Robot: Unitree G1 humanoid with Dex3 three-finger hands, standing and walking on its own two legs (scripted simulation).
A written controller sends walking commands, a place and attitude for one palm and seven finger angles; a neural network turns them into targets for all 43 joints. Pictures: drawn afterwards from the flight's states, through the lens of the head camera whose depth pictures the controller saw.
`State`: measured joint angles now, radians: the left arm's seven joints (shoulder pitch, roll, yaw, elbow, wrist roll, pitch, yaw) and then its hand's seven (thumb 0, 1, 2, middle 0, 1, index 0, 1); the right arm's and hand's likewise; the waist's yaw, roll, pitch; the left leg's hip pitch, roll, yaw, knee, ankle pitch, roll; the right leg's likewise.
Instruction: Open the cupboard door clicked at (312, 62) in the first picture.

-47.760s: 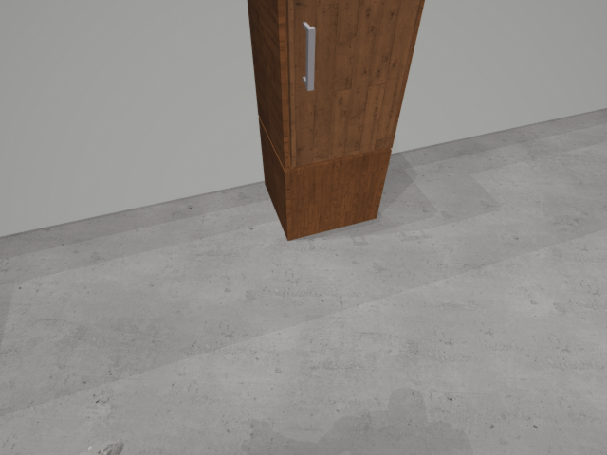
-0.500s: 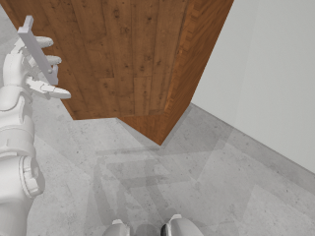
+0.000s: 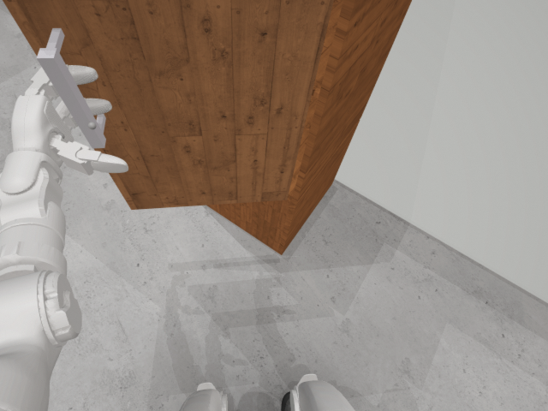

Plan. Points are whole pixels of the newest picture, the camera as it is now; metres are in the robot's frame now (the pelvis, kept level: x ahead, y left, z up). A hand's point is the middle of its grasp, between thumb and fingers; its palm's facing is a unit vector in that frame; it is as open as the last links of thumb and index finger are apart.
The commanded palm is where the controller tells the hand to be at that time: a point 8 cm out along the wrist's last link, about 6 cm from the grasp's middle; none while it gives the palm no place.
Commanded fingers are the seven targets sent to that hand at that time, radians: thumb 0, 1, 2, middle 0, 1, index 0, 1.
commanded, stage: close the thumb around the handle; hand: left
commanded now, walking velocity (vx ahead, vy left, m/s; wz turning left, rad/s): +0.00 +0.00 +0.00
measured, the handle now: (79, 94) +0.55 +0.25 +0.10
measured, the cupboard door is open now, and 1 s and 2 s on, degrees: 41 42 88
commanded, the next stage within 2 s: pull the door open along its arc in 0.76 s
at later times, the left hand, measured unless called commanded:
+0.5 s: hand (93, 122) +0.50 +0.23 +0.09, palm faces +0.04 -1.00 -0.01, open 8.7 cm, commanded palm +0.48 +0.27 +0.09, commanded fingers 0.00 0.79 0.85 -0.39 -1.34 -0.39 -1.34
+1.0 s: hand (97, 123) +0.50 +0.22 +0.09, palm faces +0.04 -1.00 -0.01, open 5.2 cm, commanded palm +0.46 +0.27 +0.09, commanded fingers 0.00 0.90 0.90 -0.40 -1.35 -0.40 -1.35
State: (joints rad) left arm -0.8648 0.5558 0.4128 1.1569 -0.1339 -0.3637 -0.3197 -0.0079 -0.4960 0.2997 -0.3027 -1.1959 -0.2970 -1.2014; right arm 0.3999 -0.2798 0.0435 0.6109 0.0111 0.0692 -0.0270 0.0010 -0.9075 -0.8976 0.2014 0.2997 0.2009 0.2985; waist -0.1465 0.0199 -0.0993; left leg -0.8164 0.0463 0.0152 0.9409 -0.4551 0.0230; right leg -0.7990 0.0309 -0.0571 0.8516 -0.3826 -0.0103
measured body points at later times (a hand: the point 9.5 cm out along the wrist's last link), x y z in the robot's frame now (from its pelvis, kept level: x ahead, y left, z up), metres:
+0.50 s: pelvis +0.00 +0.00 +0.00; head +0.12 +0.02 +0.43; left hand +0.49 +0.28 +0.09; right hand +0.01 -0.26 -0.11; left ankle -0.01 +0.10 -0.69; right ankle +0.01 -0.12 -0.69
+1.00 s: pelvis +0.01 +0.00 +0.00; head +0.12 +0.02 +0.44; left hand +0.49 +0.27 +0.09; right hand +0.02 -0.26 -0.11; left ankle -0.01 +0.10 -0.69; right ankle +0.01 -0.12 -0.69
